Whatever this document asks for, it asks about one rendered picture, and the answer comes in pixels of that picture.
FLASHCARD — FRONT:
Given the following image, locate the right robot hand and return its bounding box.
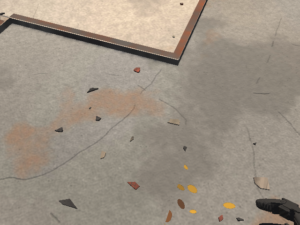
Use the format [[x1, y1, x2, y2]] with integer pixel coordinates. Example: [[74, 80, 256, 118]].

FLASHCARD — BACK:
[[255, 198, 300, 225]]

